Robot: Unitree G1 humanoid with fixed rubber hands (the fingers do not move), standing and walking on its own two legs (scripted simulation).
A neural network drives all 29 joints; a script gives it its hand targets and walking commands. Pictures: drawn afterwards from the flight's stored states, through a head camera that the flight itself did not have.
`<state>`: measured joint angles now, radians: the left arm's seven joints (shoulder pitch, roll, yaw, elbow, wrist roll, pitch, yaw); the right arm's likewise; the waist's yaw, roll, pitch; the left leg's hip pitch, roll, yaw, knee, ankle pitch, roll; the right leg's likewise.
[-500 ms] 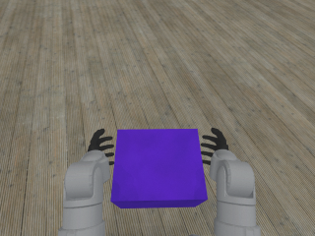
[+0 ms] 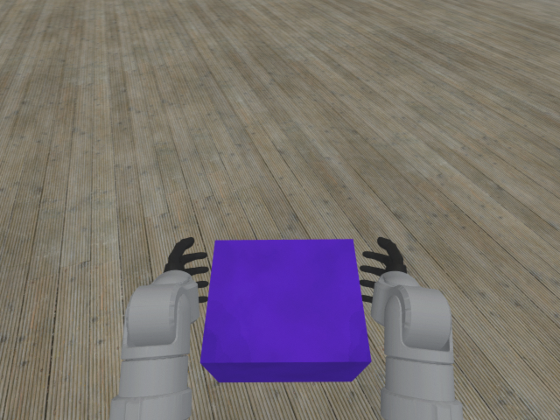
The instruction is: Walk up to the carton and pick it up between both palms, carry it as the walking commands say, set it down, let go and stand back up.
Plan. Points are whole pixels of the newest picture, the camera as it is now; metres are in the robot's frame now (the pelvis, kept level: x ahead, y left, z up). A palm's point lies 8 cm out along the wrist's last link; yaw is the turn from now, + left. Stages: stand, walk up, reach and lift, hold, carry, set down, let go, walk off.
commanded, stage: carry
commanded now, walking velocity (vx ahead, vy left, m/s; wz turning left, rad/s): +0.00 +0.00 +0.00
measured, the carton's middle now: (284, 312) +0.31 -0.01 -0.01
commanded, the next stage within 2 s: none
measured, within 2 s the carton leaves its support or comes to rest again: neither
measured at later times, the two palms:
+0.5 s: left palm (170, 301) +0.27 +0.15 +0.08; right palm (388, 303) +0.27 -0.14 +0.08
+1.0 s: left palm (179, 298) +0.28 +0.14 +0.07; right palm (394, 300) +0.28 -0.15 +0.08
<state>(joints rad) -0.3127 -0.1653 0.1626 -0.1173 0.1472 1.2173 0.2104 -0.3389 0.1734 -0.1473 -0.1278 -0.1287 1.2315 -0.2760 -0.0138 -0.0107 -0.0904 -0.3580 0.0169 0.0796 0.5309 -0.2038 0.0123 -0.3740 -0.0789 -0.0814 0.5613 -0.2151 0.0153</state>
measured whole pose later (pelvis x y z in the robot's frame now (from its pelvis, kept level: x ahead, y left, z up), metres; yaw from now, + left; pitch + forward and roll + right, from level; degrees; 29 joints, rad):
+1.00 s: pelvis -0.01 +0.00 +0.00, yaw +0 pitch +3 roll +0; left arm -0.28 -0.16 0.14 -0.01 0.18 1.06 0.16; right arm -0.28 0.16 -0.15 -0.04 -0.19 1.06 -0.17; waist 0.00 0.01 -0.11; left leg -0.40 0.04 0.08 0.55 -0.19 0.01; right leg -0.40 -0.06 -0.09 0.54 -0.19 0.01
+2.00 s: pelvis +0.00 +0.00 +0.00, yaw +0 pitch +3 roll +0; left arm -0.23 -0.14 0.12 -0.08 0.17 1.06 0.13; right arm -0.22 0.14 -0.12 -0.10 -0.19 1.05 -0.12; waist 0.01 0.00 -0.11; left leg -0.39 0.04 0.08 0.54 -0.20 0.01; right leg -0.39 -0.07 -0.09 0.54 -0.20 0.02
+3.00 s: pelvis +0.00 -0.01 +0.01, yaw +2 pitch -8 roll +0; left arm -0.42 -0.19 0.33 0.46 0.35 0.72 0.05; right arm -0.43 0.14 -0.34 0.47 -0.37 0.71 0.02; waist -0.02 -0.01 -0.04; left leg -0.12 -0.03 -0.06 0.42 -0.17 0.00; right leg -0.11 0.01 0.07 0.42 -0.18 0.01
